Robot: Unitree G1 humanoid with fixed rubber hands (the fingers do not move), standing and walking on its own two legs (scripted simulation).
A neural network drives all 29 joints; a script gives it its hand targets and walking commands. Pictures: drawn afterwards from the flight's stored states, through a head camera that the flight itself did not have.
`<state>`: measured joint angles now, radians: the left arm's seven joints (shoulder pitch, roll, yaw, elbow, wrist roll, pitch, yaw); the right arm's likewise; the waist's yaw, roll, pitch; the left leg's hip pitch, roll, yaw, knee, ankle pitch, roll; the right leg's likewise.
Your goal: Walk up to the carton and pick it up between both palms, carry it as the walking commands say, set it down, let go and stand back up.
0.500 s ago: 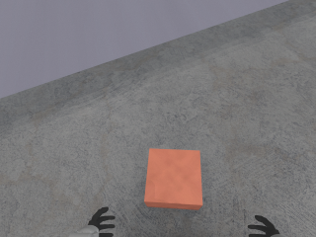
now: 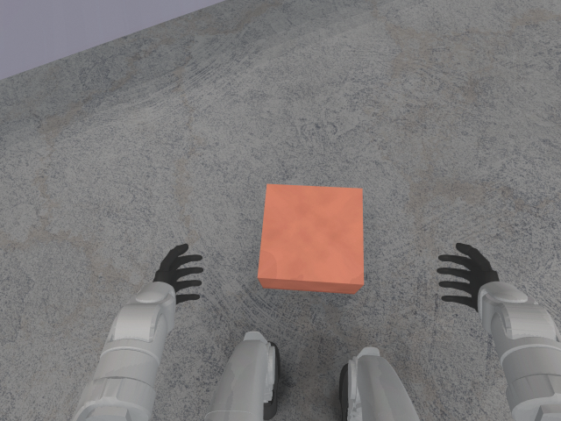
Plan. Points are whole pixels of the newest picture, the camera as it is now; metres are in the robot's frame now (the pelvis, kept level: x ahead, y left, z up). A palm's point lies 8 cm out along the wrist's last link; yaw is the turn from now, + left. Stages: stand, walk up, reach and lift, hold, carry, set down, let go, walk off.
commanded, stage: reach and lift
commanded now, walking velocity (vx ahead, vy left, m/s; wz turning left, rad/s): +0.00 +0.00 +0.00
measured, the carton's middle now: (311, 239) +0.55 +0.00 -0.61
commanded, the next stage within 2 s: none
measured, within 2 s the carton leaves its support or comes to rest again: neither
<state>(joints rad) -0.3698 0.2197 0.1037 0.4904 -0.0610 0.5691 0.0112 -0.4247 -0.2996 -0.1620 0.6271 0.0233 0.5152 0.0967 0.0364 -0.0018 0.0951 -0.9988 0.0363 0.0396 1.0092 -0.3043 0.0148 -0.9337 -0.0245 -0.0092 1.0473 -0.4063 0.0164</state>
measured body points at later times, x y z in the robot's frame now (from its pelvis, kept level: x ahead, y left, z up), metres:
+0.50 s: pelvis +0.00 +0.00 -0.03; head +0.28 +0.01 +0.33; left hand +0.47 +0.26 -0.13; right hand +0.49 -0.23 -0.13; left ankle +0.10 +0.11 -0.66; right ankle +0.05 -0.13 -0.66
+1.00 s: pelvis +0.00 +0.00 -0.06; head +0.32 +0.00 +0.25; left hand +0.53 +0.26 -0.16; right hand +0.55 -0.23 -0.17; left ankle +0.10 +0.11 -0.66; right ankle +0.06 -0.13 -0.66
